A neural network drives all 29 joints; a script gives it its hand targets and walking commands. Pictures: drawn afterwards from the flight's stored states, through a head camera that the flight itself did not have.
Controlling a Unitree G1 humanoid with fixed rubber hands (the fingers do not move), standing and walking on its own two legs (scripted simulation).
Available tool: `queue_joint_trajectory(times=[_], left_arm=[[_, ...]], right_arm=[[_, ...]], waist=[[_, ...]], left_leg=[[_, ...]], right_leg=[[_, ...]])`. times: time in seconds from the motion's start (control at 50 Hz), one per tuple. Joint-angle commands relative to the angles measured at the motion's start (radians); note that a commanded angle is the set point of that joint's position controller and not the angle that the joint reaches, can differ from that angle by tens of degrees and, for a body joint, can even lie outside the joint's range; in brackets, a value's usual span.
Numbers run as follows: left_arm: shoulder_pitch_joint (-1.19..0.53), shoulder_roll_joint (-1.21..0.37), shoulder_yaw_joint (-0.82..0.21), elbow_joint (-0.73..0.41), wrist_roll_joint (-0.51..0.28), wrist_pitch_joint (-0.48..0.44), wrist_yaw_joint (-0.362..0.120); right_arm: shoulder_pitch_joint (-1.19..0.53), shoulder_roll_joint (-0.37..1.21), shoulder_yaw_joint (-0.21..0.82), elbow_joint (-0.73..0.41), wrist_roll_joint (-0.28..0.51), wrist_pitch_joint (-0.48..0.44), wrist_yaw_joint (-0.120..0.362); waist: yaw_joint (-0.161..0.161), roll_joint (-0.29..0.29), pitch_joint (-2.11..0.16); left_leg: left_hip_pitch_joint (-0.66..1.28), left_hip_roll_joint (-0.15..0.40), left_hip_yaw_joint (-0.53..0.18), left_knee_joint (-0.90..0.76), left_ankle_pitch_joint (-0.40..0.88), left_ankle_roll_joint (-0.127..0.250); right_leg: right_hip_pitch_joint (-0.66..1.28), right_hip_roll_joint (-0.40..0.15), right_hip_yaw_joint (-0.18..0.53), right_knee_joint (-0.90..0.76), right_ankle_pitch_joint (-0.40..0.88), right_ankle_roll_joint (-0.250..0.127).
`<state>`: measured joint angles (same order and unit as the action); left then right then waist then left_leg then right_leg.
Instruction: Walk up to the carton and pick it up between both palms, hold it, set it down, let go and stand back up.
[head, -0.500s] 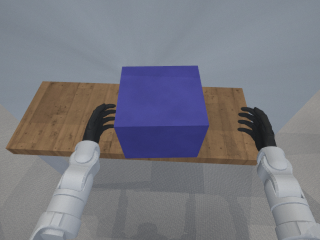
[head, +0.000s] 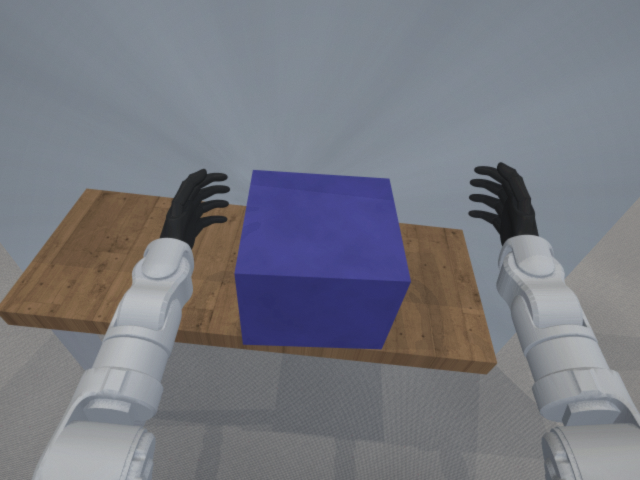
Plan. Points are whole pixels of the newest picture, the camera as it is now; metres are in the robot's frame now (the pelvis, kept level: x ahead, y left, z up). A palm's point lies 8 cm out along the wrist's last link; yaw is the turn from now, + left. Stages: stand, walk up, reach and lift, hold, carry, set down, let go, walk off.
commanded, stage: reach and lift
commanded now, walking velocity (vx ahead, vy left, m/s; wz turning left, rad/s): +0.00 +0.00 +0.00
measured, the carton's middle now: (317, 260) +0.46 +0.05 -0.02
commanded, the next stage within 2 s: none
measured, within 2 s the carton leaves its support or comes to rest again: neither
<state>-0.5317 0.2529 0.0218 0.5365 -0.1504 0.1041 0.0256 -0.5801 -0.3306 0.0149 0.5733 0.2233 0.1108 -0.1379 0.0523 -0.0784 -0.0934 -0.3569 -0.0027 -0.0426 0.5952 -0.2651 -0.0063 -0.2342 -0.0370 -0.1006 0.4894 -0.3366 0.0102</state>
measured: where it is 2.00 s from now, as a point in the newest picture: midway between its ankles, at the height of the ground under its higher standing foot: outside the picture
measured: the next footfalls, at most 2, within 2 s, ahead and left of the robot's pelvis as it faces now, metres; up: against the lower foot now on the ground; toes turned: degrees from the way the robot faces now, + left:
none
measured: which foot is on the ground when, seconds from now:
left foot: down 0.00-1.00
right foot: down 0.00-1.00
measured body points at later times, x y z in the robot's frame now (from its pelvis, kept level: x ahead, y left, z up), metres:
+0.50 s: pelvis -0.01 +0.02 +0.00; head +0.00 +0.01 +0.45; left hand +0.38 +0.23 +0.09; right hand +0.41 -0.17 +0.10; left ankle -0.02 +0.13 -0.74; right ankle -0.06 -0.11 -0.74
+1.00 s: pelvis -0.01 +0.03 -0.01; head -0.02 +0.02 +0.44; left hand +0.39 +0.22 +0.09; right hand +0.42 -0.17 +0.11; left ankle -0.02 +0.13 -0.74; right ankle -0.06 -0.11 -0.74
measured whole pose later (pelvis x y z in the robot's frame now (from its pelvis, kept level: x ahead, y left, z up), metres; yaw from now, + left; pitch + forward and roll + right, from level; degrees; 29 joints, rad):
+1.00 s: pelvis -0.01 +0.03 -0.01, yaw +0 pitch +3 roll -2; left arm -0.78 0.17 0.02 1.22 -0.15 -0.23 0.03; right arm -0.84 -0.29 0.01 1.20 0.25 -0.15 -0.09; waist 0.05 0.05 -0.10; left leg -0.36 -0.01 -0.04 0.63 -0.33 0.03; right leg -0.24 -0.05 -0.10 0.53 -0.34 0.03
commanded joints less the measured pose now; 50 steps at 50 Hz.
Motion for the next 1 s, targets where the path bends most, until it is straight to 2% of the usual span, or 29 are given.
queue_joint_trajectory(times=[0.0,0.06,0.1,0.14,0.2,0.28,0.3,0.36,0.4,0.42,0.48,0.54,0.6,0.68,0.7,0.74,0.8,0.82,0.9,0.98], left_arm=[[-0.436,0.158,0.063,0.024,0.032,0.077,0.025],[-0.408,0.072,-0.012,0.09,0.02,0.073,0.025],[-0.402,0.03,-0.027,0.113,0.019,0.046,0.026],[-0.4,0.003,-0.052,0.099,0.005,-0.007,0.027],[-0.427,-0.017,-0.069,0.07,-0.009,-0.1,0.043],[-0.471,0.022,-0.047,0.095,-0.016,-0.187,0.043],[-0.464,0.034,-0.03,0.15,-0.005,-0.203,0.041],[-0.492,0.062,0.006,0.271,0.004,-0.227,0.027],[-0.524,0.064,0.026,0.3,0.01,-0.232,0.026],[-0.542,0.058,0.023,0.316,0.005,-0.235,0.022],[-0.593,0.046,0.043,0.37,0.008,-0.261,0.013],[-0.613,0.03,0.054,0.427,0.009,-0.275,0.004],[-0.589,0.008,0.056,0.558,0.014,-0.291,-0.01],[-0.576,0.022,0.093,0.62,0.028,-0.311,-0.016],[-0.566,0.02,0.098,0.617,0.03,-0.321,-0.013],[-0.572,0.023,0.096,0.578,0.026,-0.343,-0.001],[-0.604,0.033,0.094,0.59,0.019,-0.38,0.012],[-0.613,0.031,0.097,0.551,0.026,-0.38,0.02],[-0.609,0.017,0.081,0.555,0.029,-0.374,0.024],[-0.593,-0.005,0.05,0.498,0.019,-0.347,0.033]], right_arm=[[-0.406,-0.11,-0.064,0.218,0.109,0.079,-0.001],[-0.379,-0.077,-0.07,0.297,0.103,0.07,0.025],[-0.392,-0.076,-0.067,0.322,0.085,0.042,0.049],[-0.389,-0.05,-0.061,0.303,0.065,-0.009,0.072],[-0.401,-0.054,-0.064,0.261,0.037,-0.095,0.097],[-0.47,-0.039,-0.065,0.193,-0.009,-0.168,0.086],[-0.468,-0.024,-0.066,0.223,-0.019,-0.176,0.075],[-0.515,-0.026,-0.056,0.275,-0.032,-0.187,0.05],[-0.561,-0.039,-0.065,0.312,-0.038,-0.189,0.04],[-0.555,-0.035,-0.059,0.337,-0.033,-0.184,0.034],[-0.57,-0.038,-0.03,0.415,-0.021,-0.182,0.033],[-0.571,-0.035,-0.006,0.492,-0.012,-0.175,0.028],[-0.539,-0.019,0.008,0.583,-0.015,-0.178,0.021],[-0.597,-0.021,0.023,0.595,-0.003,-0.216,0.022],[-0.607,-0.02,0.031,0.588,0.002,-0.229,0.026],[-0.62,-0.027,0.023,0.586,0.006,-0.268,0.032],[-0.665,-0.024,0.042,0.593,0.012,-0.298,0.047],[-0.677,-0.039,0.041,0.593,0.012,-0.304,0.053],[-0.682,-0.049,0.046,0.647,0.024,-0.302,0.065],[-0.669,-0.072,0.03,0.65,0.024,-0.294,0.073]], waist=[[0.035,0.236,-0.255],[0.027,0.22,-0.212],[0.023,0.202,-0.234],[0.005,0.171,-0.279],[-0.023,0.168,-0.334],[-0.034,0.172,-0.435],[-0.038,0.145,-0.448],[-0.04,0.144,-0.471],[-0.026,0.135,-0.465],[-0.033,0.116,-0.457],[-0.022,0.076,-0.407],[-0.014,0.027,-0.397],[-0.014,-0.015,-0.387],[0.002,0.001,-0.378],[0.005,0.006,-0.381],[0.003,0.003,-0.372],[0.006,0.016,-0.401],[0.008,0.034,-0.396],[0.003,0.076,-0.412],[-0.004,0.103,-0.408]], left_leg=[[0.369,0.119,-0.045,0.024,0.593,0.037],[0.367,0.13,-0.096,-0.003,0.612,0.038],[0.395,0.14,-0.106,-0.028,0.666,0.041],[0.399,0.139,-0.111,-0.052,0.651,0.044],[0.401,0.14,-0.12,-0.065,0.683,0.038],[0.411,0.126,-0.103,-0.038,0.754,0.041],[0.404,0.122,-0.094,-0.022,0.726,0.042],[0.411,0.111,-0.088,0.019,0.739,0.054],[0.418,0.114,-0.083,0.029,0.755,0.058],[0.405,0.111,-0.081,0.041,0.745,0.058],[0.343,0.103,-0.065,0.076,0.656,0.066],[0.301,0.086,-0.035,0.1,0.608,0.072],[0.252,0.079,-0.023,0.114,0.535,0.085],[0.227,0.069,-0.018,0.11,0.481,0.092],[0.23,0.071,-0.022,0.115,0.485,0.095],[0.215,0.066,-0.017,0.104,0.46,0.086],[0.215,0.067,-0.023,0.097,0.507,0.086],[0.22,0.064,-0.021,0.09,0.535,0.082],[0.252,0.076,-0.046,0.074,0.616,0.086],[0.285,0.082,-0.061,0.063,0.65,0.087]], right_leg=[[-0.151,-0.085,0.101,-0.003,-0.073,-0.031],[-0.168,-0.068,0.083,0.011,-0.145,-0.035],[-0.153,-0.052,0.052,0.027,-0.111,-0.032],[-0.133,-0.047,0.035,0.025,-0.079,-0.03],[-0.096,-0.045,0.008,0.037,-0.026,-0.024],[-0.057,-0.049,0.004,0.026,0.062,-0.012],[-0.051,-0.058,0.009,0.018,0.078,-0.013],[-0.044,-0.064,0.019,0.007,0.119,-0.014],[-0.045,-0.064,0.017,0.004,0.112,-0.018],[-0.04,-0.065,0.016,0.003,0.135,-0.02],[-0.026,-0.072,0.031,0.004,0.171,-0.027],[0.027,-0.078,0.04,0.001,0.279,-0.034],[0.074,-0.078,0.055,0.014,0.325,-0.034],[0.097,-0.08,0.062,0.021,0.318,-0.031],[0.093,-0.077,0.064,0.014,0.296,-0.03],[0.11,-0.078,0.065,0.018,0.336,-0.026],[0.122,-0.072,0.057,0.019,0.281,-0.026],[0.114,-0.066,0.048,0.02,0.294,-0.03],[0.094,-0.057,0.031,0.029,0.225,-0.032],[0.068,-0.053,0.015,0.025,0.191,-0.038]])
